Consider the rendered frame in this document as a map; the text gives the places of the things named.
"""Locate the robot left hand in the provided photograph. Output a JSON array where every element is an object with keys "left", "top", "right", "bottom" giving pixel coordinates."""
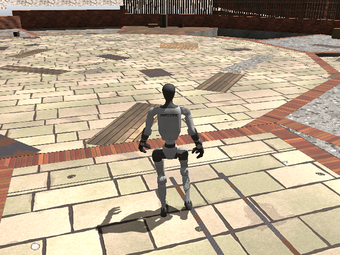
[{"left": 138, "top": 143, "right": 151, "bottom": 153}]

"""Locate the robot left upper arm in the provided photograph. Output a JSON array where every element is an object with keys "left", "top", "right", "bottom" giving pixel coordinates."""
[{"left": 143, "top": 107, "right": 158, "bottom": 136}]

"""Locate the left robot forearm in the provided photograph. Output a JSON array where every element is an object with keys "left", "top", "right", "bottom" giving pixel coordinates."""
[{"left": 140, "top": 128, "right": 149, "bottom": 146}]

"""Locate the robot left thigh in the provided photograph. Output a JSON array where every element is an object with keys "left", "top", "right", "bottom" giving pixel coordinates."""
[{"left": 152, "top": 148, "right": 167, "bottom": 185}]

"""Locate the right robot forearm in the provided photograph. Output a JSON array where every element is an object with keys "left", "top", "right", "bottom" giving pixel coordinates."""
[{"left": 191, "top": 128, "right": 202, "bottom": 149}]

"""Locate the robot right hand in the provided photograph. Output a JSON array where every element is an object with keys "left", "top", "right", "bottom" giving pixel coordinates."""
[{"left": 192, "top": 146, "right": 204, "bottom": 159}]

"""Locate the left robot shin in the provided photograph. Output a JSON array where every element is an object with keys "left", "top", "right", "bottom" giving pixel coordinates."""
[{"left": 157, "top": 176, "right": 166, "bottom": 210}]

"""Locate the robot right upper arm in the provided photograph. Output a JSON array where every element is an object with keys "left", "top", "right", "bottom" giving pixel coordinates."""
[{"left": 180, "top": 106, "right": 196, "bottom": 136}]

